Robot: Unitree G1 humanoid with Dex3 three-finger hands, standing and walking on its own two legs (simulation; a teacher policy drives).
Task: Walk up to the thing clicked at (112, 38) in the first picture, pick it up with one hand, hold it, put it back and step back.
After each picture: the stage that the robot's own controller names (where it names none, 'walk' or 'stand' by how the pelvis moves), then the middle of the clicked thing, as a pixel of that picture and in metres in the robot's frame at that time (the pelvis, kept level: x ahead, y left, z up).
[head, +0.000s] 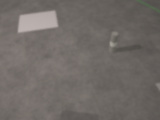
stand; (113, 42) +1.30 -0.31 -0.65
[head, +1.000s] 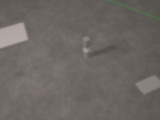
walk; (86, 48) +1.21 +0.05 -0.63
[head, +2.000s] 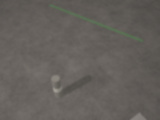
walk; (57, 87) +0.74 +0.25 -0.63
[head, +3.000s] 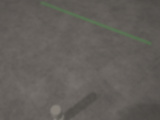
walk; (58, 115) +0.43 +0.18 -0.63
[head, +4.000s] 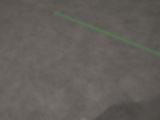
stand; out of the picture +0.38 -0.01 -0.63
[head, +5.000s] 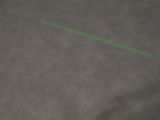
stand; out of the picture +0.35 +0.05 -0.65
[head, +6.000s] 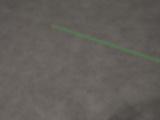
stand; out of the picture +0.34 +0.02 -0.66
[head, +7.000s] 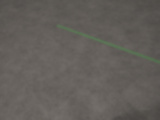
stand; out of the picture +0.35 +0.00 -0.66
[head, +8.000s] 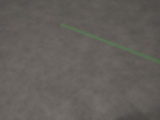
stand; out of the picture +0.35 -0.02 -0.66
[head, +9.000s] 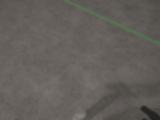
go down; (78, 118) +0.38 -0.03 -0.60
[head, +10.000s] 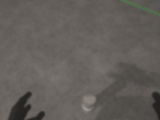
close in; (88, 104) +0.40 -0.02 -0.50
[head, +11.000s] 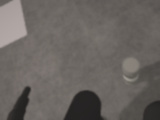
go down; (130, 73) +0.45 -0.05 -0.34
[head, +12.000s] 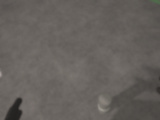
go down; (104, 104) +0.39 -0.03 -0.49
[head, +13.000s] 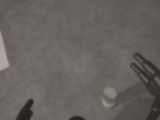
go down; (108, 99) +0.41 -0.02 -0.46
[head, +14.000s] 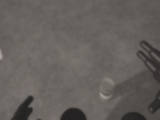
go down; (106, 91) +0.43 -0.02 -0.42
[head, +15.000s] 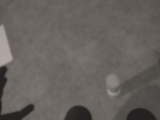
go down; (113, 88) +0.43 -0.03 -0.40
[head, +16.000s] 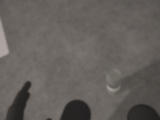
go down; (113, 83) +0.45 -0.03 -0.36
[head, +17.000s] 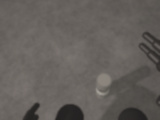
go down; (102, 87) +0.44 -0.02 -0.38
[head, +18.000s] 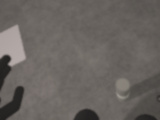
stand; (122, 91) +0.43 -0.03 -0.44
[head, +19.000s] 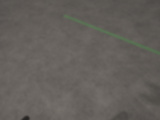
stand; out of the picture +0.36 -0.01 -0.59
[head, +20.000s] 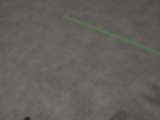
stand; out of the picture +0.37 +0.00 -0.59
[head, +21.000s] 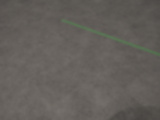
stand; out of the picture +0.37 +0.00 -0.62
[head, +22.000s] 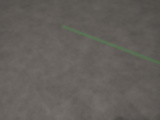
stand; out of the picture +0.38 -0.01 -0.66
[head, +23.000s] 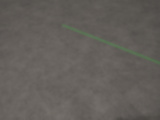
stand; out of the picture +0.36 -0.01 -0.66
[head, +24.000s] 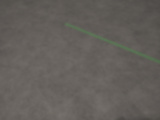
stand; out of the picture +0.36 -0.02 -0.66
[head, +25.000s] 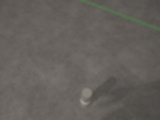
walk; (85, 98) +0.49 -0.03 -0.64
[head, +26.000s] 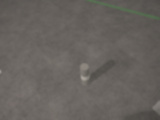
walk; (85, 75) +0.75 +0.05 -0.64
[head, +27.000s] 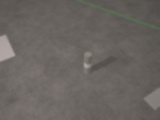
stand; (87, 63) +1.00 -0.03 -0.64
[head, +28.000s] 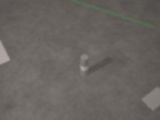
stand; (84, 66) +0.97 -0.01 -0.66
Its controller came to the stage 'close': no
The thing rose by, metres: 0.00
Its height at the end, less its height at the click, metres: +0.00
